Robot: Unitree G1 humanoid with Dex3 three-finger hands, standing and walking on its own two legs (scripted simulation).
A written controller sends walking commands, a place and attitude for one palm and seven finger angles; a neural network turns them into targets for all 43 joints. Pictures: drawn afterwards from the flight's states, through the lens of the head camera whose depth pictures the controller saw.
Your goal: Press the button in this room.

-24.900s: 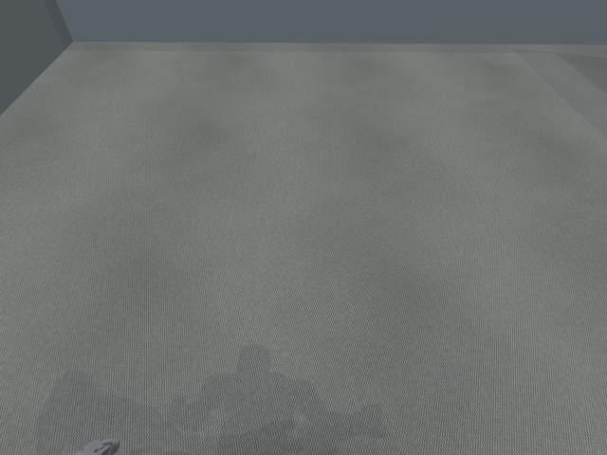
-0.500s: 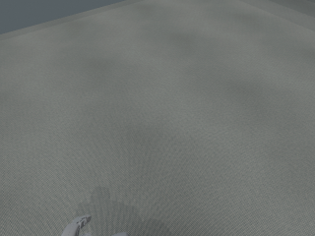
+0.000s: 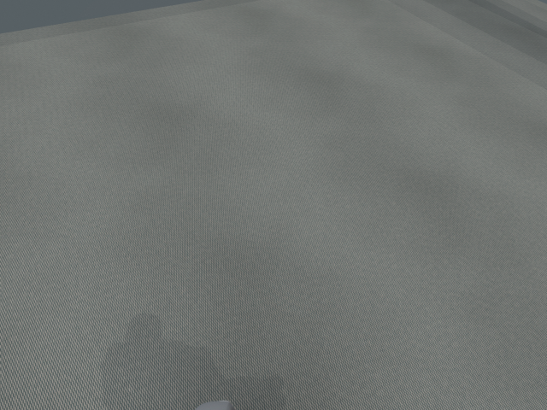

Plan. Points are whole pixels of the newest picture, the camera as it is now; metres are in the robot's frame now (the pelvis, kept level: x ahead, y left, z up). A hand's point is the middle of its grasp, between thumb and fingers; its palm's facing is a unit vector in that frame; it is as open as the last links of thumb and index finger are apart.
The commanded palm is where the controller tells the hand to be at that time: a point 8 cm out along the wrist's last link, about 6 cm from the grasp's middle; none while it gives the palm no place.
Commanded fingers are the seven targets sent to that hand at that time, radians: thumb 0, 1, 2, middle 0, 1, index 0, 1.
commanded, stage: turn to face it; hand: left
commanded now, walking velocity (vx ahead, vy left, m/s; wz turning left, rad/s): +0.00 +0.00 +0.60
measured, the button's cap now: out of the picture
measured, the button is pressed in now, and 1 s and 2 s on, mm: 0 0 0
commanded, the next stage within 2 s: none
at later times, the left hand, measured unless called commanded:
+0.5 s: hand out of the picture +0.07 +0.16 -0.13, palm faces +0.29 -0.91 -0.29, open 7.4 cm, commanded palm none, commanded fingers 0.00 0.90 0.90 -0.20 -0.30 -0.20 -0.30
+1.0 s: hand out of the picture -0.13 +0.17 -0.17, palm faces +0.63 -0.73 -0.26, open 7.4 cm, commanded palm none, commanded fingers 0.00 0.90 0.90 -0.20 -0.30 -0.20 -0.30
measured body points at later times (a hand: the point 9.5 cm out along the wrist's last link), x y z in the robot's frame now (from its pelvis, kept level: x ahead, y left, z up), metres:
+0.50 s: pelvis +0.02 -0.07 +0.01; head +0.05 -0.09 +0.46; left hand +0.06 +0.20 -0.11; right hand +0.12 -0.32 -0.15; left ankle +0.00 +0.07 -0.66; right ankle +0.05 -0.17 -0.73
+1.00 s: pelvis -0.01 -0.03 +0.00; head +0.01 +0.03 +0.45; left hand -0.16 +0.21 -0.15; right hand +0.26 -0.15 -0.11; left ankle -0.09 +0.03 -0.73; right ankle +0.05 -0.17 -0.66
